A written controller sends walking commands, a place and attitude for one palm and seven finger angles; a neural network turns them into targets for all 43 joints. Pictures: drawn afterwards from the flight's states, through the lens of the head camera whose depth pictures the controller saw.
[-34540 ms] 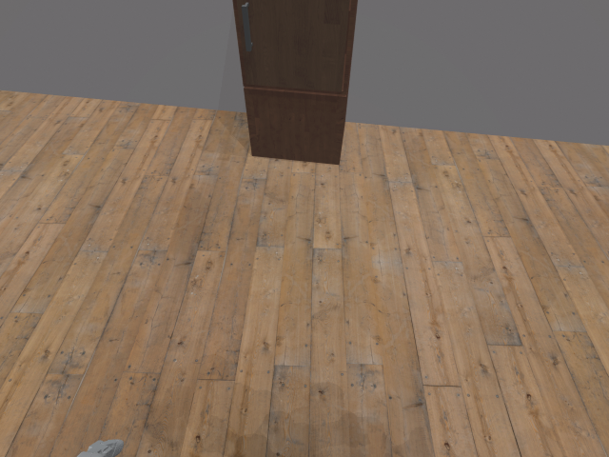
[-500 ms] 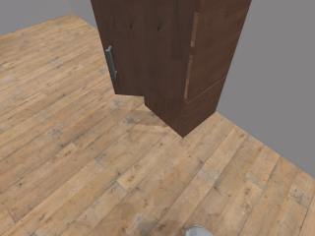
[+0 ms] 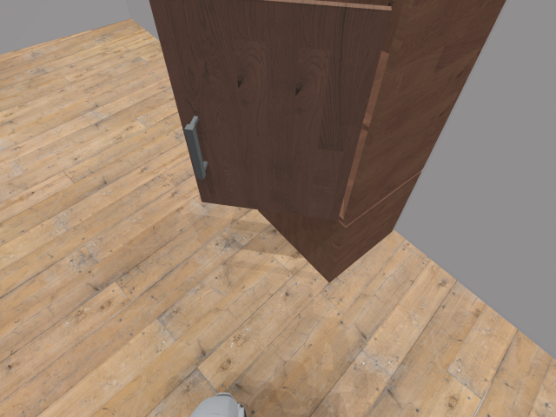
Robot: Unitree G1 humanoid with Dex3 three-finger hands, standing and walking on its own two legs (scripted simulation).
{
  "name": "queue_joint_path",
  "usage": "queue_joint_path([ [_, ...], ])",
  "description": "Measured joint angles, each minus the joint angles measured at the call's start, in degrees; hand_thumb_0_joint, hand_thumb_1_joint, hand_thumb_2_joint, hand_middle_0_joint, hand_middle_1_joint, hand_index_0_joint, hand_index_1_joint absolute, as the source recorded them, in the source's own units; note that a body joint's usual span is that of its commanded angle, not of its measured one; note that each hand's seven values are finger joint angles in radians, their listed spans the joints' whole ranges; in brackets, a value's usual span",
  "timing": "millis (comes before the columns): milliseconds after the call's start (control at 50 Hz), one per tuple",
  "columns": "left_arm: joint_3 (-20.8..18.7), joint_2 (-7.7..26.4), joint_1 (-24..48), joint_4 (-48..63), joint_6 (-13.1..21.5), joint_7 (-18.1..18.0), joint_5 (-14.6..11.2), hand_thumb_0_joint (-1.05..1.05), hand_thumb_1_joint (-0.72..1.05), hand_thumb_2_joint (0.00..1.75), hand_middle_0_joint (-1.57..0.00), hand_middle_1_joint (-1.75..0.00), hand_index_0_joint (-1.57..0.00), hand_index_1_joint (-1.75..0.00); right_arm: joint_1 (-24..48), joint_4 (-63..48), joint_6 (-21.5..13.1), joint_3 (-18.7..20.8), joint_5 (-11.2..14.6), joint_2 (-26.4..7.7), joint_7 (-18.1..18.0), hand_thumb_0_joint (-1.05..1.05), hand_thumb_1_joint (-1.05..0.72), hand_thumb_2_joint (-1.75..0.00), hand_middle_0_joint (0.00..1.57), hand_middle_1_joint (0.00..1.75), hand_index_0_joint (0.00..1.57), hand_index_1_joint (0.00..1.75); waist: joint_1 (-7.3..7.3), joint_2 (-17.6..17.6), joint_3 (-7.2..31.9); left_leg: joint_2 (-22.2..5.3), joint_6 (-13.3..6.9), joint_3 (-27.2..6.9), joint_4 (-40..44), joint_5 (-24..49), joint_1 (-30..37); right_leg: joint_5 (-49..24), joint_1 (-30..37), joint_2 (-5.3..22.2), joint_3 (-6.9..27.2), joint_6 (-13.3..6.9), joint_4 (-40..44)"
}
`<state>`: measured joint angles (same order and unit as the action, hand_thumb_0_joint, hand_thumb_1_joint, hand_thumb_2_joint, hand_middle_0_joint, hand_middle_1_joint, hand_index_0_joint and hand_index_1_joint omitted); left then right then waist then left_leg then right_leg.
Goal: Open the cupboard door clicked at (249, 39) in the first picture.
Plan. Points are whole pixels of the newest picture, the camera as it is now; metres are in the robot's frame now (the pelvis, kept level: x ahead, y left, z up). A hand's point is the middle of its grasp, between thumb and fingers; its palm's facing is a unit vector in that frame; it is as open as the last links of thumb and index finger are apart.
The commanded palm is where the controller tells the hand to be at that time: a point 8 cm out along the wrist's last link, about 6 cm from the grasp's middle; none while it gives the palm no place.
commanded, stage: take the last steps up to it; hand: left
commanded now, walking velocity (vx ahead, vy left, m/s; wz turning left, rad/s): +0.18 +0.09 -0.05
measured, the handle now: (198, 148) +0.70 +0.27 -0.10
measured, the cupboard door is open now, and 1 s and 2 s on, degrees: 41 41 41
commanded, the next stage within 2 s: come to a stop and stand still in 0.06 s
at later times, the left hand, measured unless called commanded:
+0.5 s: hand (161, 379) +0.19 +0.23 -0.18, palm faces -0.06 -0.97 -0.25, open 7.3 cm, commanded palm none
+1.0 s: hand (148, 407) +0.15 +0.23 -0.18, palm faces -0.04 -0.98 -0.20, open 7.4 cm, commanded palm none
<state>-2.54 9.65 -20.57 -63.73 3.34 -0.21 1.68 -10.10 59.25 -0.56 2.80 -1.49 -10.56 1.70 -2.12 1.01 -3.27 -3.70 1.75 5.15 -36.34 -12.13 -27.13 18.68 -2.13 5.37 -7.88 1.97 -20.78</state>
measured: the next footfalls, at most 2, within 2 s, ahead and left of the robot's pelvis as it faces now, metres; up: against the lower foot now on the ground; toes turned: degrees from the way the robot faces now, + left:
left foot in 0.06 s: +0.14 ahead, +0.15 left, +0.00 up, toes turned +0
right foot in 0.40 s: +0.15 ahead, -0.04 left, +0.00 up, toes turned -4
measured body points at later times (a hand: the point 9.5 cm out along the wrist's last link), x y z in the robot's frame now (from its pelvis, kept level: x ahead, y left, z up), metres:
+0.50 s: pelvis +0.11 +0.04 -0.01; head +0.14 +0.03 +0.44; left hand +0.19 +0.28 -0.16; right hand +0.13 -0.19 -0.17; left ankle +0.12 +0.14 -0.74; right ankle +0.12 -0.07 -0.74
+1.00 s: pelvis +0.11 +0.06 +0.00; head +0.13 +0.06 +0.45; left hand +0.15 +0.29 -0.16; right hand +0.12 -0.17 -0.16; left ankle +0.10 +0.15 -0.74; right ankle +0.08 -0.07 -0.74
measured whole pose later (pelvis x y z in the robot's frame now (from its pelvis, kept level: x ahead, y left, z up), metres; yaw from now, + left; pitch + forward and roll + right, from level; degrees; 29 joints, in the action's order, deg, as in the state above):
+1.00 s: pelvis +0.11 +0.06 +0.00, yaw -3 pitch +0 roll +0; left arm -0.5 10.1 -12.7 -63.3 -0.9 -1.7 0.5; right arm -13.2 63.7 0.0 1.4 -0.9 -8.6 -2.1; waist 0.6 0.7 -2.2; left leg 0.6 -2.1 5.1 -25.0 -15.2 -9.9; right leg 15.8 -9.3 1.6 -0.8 1.1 -25.1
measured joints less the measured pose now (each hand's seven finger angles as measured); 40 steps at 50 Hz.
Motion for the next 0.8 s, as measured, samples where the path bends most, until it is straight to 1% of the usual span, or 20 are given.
queue_joint_path([
  [40,-0.02,-0.17,-1.76,-0.88,-0.65,0.03,-0.08,0.0,0.92,0.9,-0.2,-0.3,-0.2,-0.3,0.98,-0.92,-0.98,-0.31,-0.12,-0.26,-0.1,0.01,-0.91,-0.9,0.2,0.3,0.2,0.29,-0.43,0.37,-0.1,1.09,-0.92,1.29,5.8,1.42,3.54,3.57,0.17,1.03,0.37,1.13,-4.23],
  [60,0.04,-0.55,-2.82,-1.09,-1.07,0.09,-0.24,0.0,0.92,0.9,-0.2,-0.3,-0.2,-0.3,1.19,-1.66,-1.77,-0.42,-0.4,-0.8,-0.26,0.01,-0.91,-0.9,0.2,0.3,0.2,0.3,-0.47,-0.53,0.24,0.67,-2.26,0.98,7.34,4.43,4.71,5.92,-1.57,0.92,0.33,0.69,-9.43],
  [100,0.15,-0.01,-2.1,-1.72,-2.41,-0.04,-0.48,0.0,0.91,0.9,-0.2,-0.3,-0.2,-0.3,2.35,-2.34,-2.5,-0.42,-0.61,-0.01,-1.24,0.01,-0.91,-0.9,0.2,0.3,0.2,0.3,-0.16,1.12,-0.76,1.68,-4.05,2.08,2.34,3.2,3.8,11.19,-7.93,1.58,3.37,-1.31,-26.18],
  [140,0.14,0.31,-0.4,-1.63,-3.28,-0.24,-0.43,0.01,0.91,0.9,-0.2,-0.3,-0.2,-0.3,2.44,-2.74,-2.52,-0.81,-0.57,0.74,-1.93,0.01,-0.91,-0.9,0.2,0.3,0.2,0.3,-0.32,2.02,-0.88,2.33,-4.75,3.24,1.62,0.23,4.8,10.96,-15.0,0.89,5.07,-2.5,-39.64],
  [180,0.08,0.34,1.73,-0.76,-3.48,-0.07,-0.21,0.01,0.91,0.9,-0.2,-0.3,-0.2,-0.3,1.78,-2.61,-2.46,-1.17,-0.5,1.37,-2.48,0.0,-0.91,-0.9,0.2,0.3,0.2,0.3,-0.25,2.0,-0.58,2.95,-4.71,3.88,4.06,0.09,6.76,8.17,-20.39,0.51,4.74,-2.77,-45.16],
  [220,0.16,0.22,3.78,0.7,-3.31,-0.14,-0.21,0.01,0.91,0.9,-0.2,-0.3,-0.2,-0.3,0.76,-1.97,-2.51,-1.39,-0.34,1.97,-3.04,0.0,-0.91,-0.9,0.2,0.3,0.2,0.3,-0.08,1.78,-0.13,3.63,-5.03,4.25,7.26,0.96,8.87,5.44,-23.59,0.25,4.24,-2.37,-43.75],
  [260,0.39,-0.13,5.61,2.22,-3.22,-0.56,-0.39,0.01,0.91,0.9,-0.2,-0.3,-0.2,-0.3,-0.06,-1.29,-2.35,-1.19,-0.17,1.74,-3.76,0.0,-0.93,-0.9,0.2,0.3,0.2,0.3,0.39,1.42,0.34,4.11,-5.37,4.37,9.76,1.53,10.62,3.6,-24.28,-0.23,4.12,-1.75,-37.3],
  [360,0.49,0.82,8.77,4.35,-3.79,-1.34,-0.38,0.01,0.93,0.9,-0.2,-0.3,-0.2,-0.3,-1.28,1.1,-0.27,-1.55,-0.08,1.67,-3.91,0.0,-0.94,-0.9,0.2,0.3,0.2,0.3,1.52,0.89,0.97,3.97,-4.88,4.3,8.82,-0.72,12.2,-0.38,-19.33,-1.74,4.09,-1.05,-19.28],
  [400,0.5,1.52,9.15,5.09,-3.96,-1.21,-0.23,0.01,0.93,0.9,-0.2,-0.3,-0.2,-0.3,-1.72,1.67,0.58,-1.36,0.15,1.91,-3.86,0.0,-0.93,-0.9,0.2,0.3,0.2,0.3,1.73,1.23,1.18,3.98,-4.39,4.72,6.48,-2.68,11.86,-4.14,-16.46,-2.01,4.89,-1.89,-13.78],
  [420,0.49,1.52,9.46,5.22,-4.11,-1.23,-0.11,0.01,0.93,0.9,-0.2,-0.3,-0.2,-0.3,-1.66,1.86,0.99,-1.13,0.28,1.78,-3.76,0.0,-0.93,-0.9,0.2,0.3,0.2,0.3,1.78,0.68,1.05,3.45,-4.11,4.83,5.38,-3.57,11.61,-3.23,-16.16,-2.52,5.01,-2.49,-13.43],
  [460,0.72,1.37,9.84,5.67,-4.39,-1.13,-0.03,0.01,0.93,0.9,-0.2,-0.3,-0.2,-0.3,-1.67,1.72,1.73,-0.61,0.49,1.42,-3.59,0.0,-0.92,-0.9,0.2,0.3,0.2,0.3,2.61,-0.64,0.76,2.51,-3.5,4.49,4.27,-4.37,11.17,-2.11,-16.16,-3.36,4.69,-3.03,-13.66],
  [500,0.95,1.29,10.24,5.94,-4.29,-1.22,-0.17,0.01,0.92,0.9,-0.2,-0.3,-0.2,-0.3,-2.05,1.42,2.36,-0.23,0.68,1.14,-3.45,0.01,-0.92,-0.9,0.2,0.3,0.2,0.3,3.51,-1.2,0.53,2.64,-2.15,2.73,1.81,-7.28,10.34,-1.81,-15.98,-3.62,4.12,-3.3,-13.48],
  [560,1.03,0.98,11.35,6.11,-4.19,-1.51,-0.2,0.01,0.91,0.9,-0.2,-0.3,-0.2,-0.3,-2.61,1.48,3.17,0.05,0.88,0.88,-3.45,0.01,-0.91,-0.9,0.2,0.3,0.2,0.3,3.82,-1.08,-0.05,3.44,-0.85,-0.34,-3.62,-13.76,9.51,-2.22,-15.37,-3.72,3.63,-3.43,-12.4],
  [600,0.92,0.84,12.04,6.11,-4.13,-1.66,-0.29,0.0,0.91,0.9,-0.2,-0.3,-0.2,-0.3,-2.86,1.74,3.33,-0.01,0.98,0.89,-3.54,0.01,-0.91,-0.9,0.2,0.3,0.2,0.3,3.74,-0.49,-0.47,3.71,-0.29,-1.23,-2.21,-13.8,10.7,-2.58,-14.95,-3.66,3.6,-3.09,-11.77],
  [620,0.88,0.84,12.26,6.09,-4.14,-1.7,-0.43,0.0,0.91,0.9,-0.2,-0.3,-0.2,-0.3,-3.05,1.87,3.21,-0.09,0.97,0.94,-3.55,0.01,-0.91,-0.9,0.2,0.3,0.2,0.3,3.69,-0.13,-0.57,3.66,-0.14,-1.37,0.72,-11.41,11.94,-2.59,-14.92,-3.63,3.62,-2.82,-11.83],
  [640,0.84,0.83,12.4,6.06,-4.2,-1.69,-0.64,0.0,0.91,0.9,-0.2,-0.3,-0.2,-0.3,-3.32,2.0,2.91,-0.2,0.9,0.94,-3.55,0.01,-0.91,-0.9,0.2,0.3,0.2,0.3,3.7,0.09,-0.59,3.39,-0.66,-1.33,3.96,-6.19,13.14,-2.4,-15.0,-3.67,3.55,-2.49,-12.22],
  [660,0.77,0.92,12.62,5.86,-4.4,-1.63,-0.88,0.0,0.91,0.9,-0.2,-0.3,-0.2,-0.3,-3.47,2.29,2.62,-0.31,0.71,1.15,-3.61,0.01,-0.91,-0.9,0.2,0.3,0.2,0.3,3.56,0.79,-0.72,3.69,-1.84,-1.01,4.6,-4.33,13.56,-2.23,-14.86,-3.35,3.74,-2.1,-12.45],
  [720,0.89,1.02,12.48,5.29,-5.51,-1.56,-1.0,0.0,0.91,0.9,-0.2,-0.3,-0.2,-0.3,-4.31,2.61,2.06,-0.84,0.26,1.83,-3.87,0.01,-0.91,-0.9,0.2,0.3,0.2,0.3,2.77,2.03,-0.1,4.39,-4.3,-0.1,5.83,-5.87,14.68,1.03,-14.55,-3.04,5.05,-1.68,-13.57],
  [760,0.97,1.02,12.36,4.81,-5.94,-1.45,-1.02,0.0,0.91,0.9,-0.2,-0.3,-0.2,-0.3,-4.55,2.66,1.56,-1.25,0.02,2.29,-4.25,0.01,-0.91,-0.9,0.2,0.3,0.2,0.3,2.68,2.11,0.13,4.66,-4.71,-0.03,7.23,-5.63,15.15,3.51,-14.26,-3.17,6.1,-1.85,-15.51],
  [800,1.06,1.06,12.14,4.31,-5.82,-1.31,-1.03,0.0,0.91,0.9,-0.2,-0.3,-0.2,-0.3,-4.53,2.83,1.09,-1.53,0.04,2.78,-4.43,0.01,-0.91,-0.9,0.2,0.3,0.2,0.3,2.57,2.01,0.11,4.92,-4.73,-0.16,8.23,-4.89,15.42,2.0,-12.54,-3.1,6.64,-2.03,-13.9],
])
